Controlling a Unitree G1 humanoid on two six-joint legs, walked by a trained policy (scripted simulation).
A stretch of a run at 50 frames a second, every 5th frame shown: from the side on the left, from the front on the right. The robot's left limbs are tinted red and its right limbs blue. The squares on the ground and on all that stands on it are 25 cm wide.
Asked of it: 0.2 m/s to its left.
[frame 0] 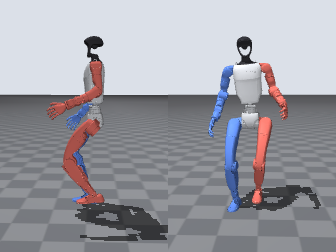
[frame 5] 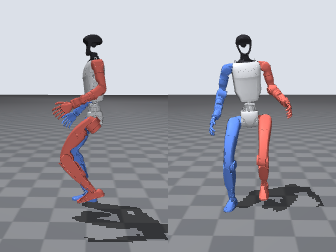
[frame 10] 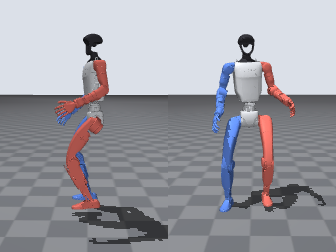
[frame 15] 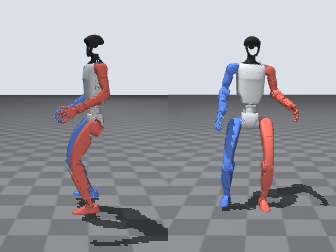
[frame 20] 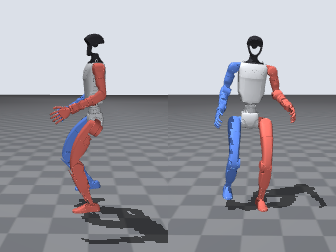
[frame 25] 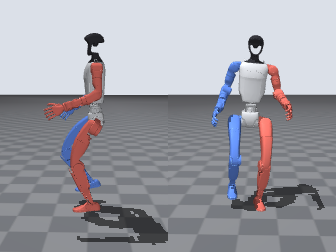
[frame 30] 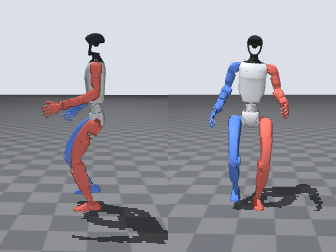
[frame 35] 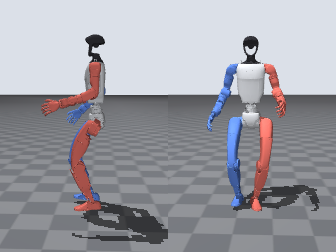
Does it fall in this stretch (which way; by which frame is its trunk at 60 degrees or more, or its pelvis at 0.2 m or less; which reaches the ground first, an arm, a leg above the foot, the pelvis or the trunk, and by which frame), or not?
no
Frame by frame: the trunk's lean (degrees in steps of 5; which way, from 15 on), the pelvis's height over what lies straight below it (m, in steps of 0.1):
0: 5, 0.7
5: 5, 0.8
10: 5, 0.8
15: 0, 0.7
20: 5, 0.7
25: 5, 0.7
30: 5, 0.7
35: 0, 0.7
